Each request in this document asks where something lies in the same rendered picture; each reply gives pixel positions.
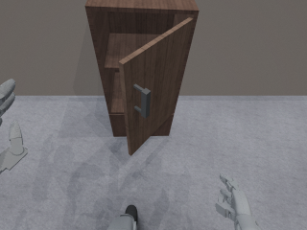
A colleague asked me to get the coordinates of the robot right forearm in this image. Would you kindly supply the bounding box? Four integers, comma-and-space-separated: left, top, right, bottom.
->
234, 214, 262, 230

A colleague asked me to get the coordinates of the left robot hand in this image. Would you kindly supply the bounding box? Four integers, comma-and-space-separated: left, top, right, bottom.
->
0, 79, 29, 173

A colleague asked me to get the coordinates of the right robot hand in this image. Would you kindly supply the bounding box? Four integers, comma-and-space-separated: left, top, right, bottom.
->
216, 173, 252, 221

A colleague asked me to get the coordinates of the handle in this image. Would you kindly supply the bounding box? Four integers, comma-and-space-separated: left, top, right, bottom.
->
133, 84, 152, 119

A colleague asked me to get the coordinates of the robot left foot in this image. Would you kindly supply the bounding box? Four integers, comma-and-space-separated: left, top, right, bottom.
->
125, 205, 138, 225

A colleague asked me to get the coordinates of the cupboard door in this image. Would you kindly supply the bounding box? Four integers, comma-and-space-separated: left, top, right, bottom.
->
118, 17, 194, 156

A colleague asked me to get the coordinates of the left robot shin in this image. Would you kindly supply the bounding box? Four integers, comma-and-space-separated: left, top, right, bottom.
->
119, 214, 134, 219

